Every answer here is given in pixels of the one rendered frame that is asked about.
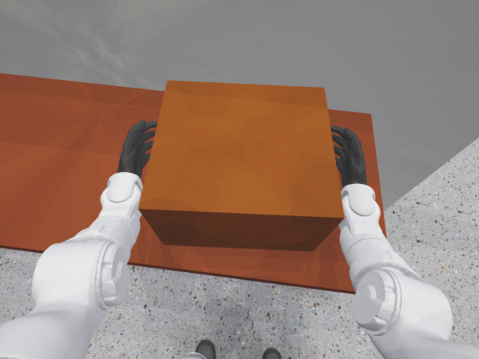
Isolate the left robot forearm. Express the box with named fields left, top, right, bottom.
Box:
left=32, top=172, right=143, bottom=304

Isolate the left robot upper arm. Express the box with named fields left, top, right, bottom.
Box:
left=0, top=241, right=129, bottom=359

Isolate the right robot upper arm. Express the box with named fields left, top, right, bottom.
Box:
left=352, top=269, right=479, bottom=359

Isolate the right robot forearm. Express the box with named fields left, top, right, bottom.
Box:
left=338, top=184, right=453, bottom=335

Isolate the table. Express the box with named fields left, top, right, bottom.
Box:
left=0, top=73, right=387, bottom=295

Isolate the robot left foot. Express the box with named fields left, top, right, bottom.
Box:
left=195, top=340, right=216, bottom=359

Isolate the carton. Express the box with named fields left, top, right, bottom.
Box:
left=138, top=80, right=344, bottom=251

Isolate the left robot hand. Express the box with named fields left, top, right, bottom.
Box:
left=117, top=120, right=158, bottom=179

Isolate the right robot hand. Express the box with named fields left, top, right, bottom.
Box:
left=331, top=126, right=367, bottom=188

